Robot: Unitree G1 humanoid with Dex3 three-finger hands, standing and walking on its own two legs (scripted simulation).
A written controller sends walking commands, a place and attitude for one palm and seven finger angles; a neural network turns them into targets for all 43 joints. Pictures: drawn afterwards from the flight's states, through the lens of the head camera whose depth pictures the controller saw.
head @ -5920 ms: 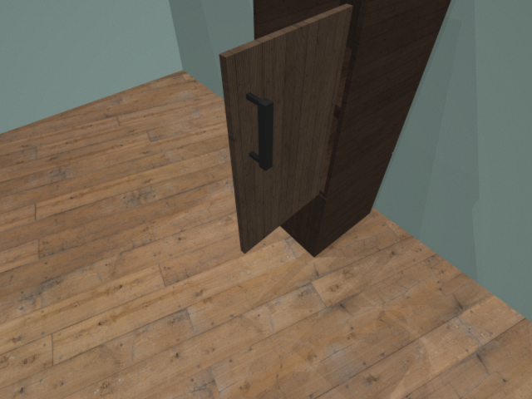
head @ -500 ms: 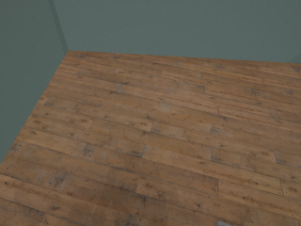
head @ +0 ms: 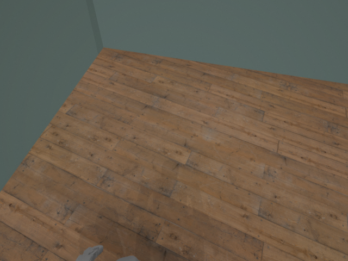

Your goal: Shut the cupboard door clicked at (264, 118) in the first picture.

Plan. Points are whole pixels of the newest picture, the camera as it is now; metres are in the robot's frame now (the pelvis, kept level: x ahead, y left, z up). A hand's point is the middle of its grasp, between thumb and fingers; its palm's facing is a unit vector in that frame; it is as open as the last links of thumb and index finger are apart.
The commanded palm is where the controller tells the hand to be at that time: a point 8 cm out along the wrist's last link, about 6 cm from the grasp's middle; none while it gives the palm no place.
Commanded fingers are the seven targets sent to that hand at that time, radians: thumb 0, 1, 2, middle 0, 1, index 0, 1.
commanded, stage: walk to a spot facing it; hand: left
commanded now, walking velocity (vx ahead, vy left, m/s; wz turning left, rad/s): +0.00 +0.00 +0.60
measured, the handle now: out of the picture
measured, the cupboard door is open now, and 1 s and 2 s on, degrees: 94 94 94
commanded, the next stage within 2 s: none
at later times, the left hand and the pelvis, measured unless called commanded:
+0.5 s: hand out of the picture +0.09 +0.16 -0.14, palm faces +0.29 -0.91 -0.31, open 7.3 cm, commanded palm none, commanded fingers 0.00 0.90 0.90 -0.20 -0.30 -0.20 -0.30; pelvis +0.07 -0.06 +0.00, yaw +17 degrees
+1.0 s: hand out of the picture +0.06 +0.17 -0.16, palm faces +0.56 -0.79 -0.25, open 7.4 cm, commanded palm none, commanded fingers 0.00 0.90 0.90 -0.20 -0.30 -0.20 -0.30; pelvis +0.09 -0.06 +0.00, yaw +34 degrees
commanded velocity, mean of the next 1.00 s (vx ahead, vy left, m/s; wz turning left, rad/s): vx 0.00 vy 0.00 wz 0.60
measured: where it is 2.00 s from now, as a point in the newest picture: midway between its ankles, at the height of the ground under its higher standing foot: outside the picture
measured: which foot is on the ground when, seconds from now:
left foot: up 0.00-0.02, down 0.04-0.36, up 0.38-0.74, down 0.76-1.00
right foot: down 0.00-0.04, up 0.06-0.34, down 0.36-0.76, up 0.78-1.00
